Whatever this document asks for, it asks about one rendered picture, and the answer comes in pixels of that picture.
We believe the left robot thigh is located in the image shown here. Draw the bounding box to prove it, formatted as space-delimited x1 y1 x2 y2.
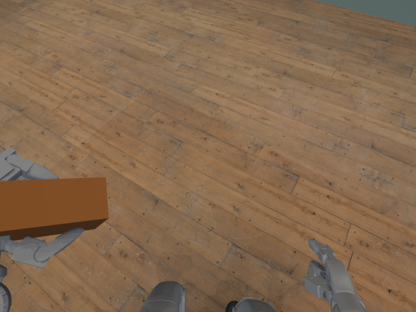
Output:
139 281 187 312

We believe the left robot hand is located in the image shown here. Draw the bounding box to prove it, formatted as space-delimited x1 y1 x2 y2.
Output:
0 148 84 268

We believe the right robot hand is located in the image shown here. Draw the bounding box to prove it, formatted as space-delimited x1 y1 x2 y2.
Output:
304 239 356 303

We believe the sponge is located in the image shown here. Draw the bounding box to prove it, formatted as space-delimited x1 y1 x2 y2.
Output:
0 177 109 241

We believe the right robot thigh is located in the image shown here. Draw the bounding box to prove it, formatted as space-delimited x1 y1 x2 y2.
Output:
232 299 277 312

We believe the robot right forearm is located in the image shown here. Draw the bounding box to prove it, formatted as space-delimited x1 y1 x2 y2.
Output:
331 292 368 312

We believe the robot thigh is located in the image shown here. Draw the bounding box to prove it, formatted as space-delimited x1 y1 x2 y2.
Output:
139 281 187 312
232 299 277 312

